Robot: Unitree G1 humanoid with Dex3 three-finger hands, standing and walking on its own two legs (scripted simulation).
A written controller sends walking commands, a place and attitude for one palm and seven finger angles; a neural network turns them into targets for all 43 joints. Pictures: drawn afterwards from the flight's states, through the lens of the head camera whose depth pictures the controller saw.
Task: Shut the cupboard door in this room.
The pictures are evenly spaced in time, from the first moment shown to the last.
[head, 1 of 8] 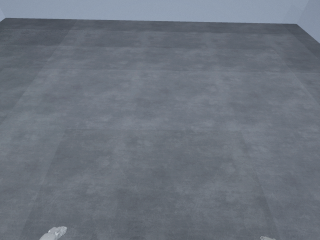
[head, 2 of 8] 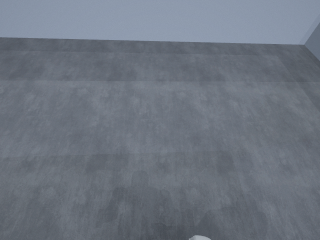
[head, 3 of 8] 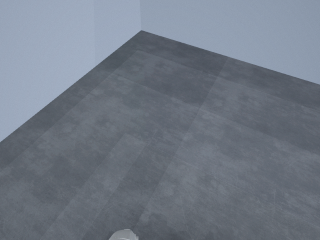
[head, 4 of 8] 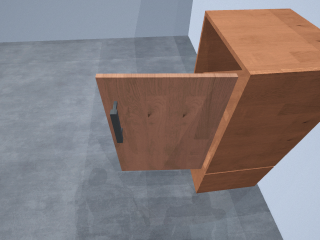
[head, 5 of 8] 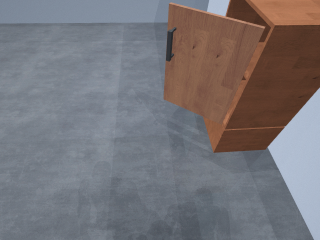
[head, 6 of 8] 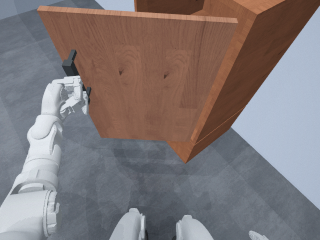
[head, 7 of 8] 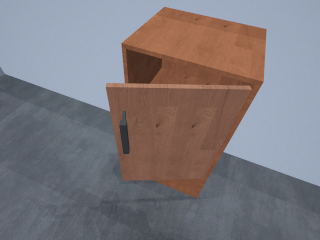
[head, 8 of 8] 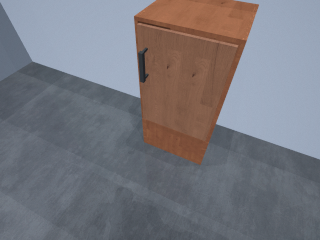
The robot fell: no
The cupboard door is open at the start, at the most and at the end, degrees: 85 85 0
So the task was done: yes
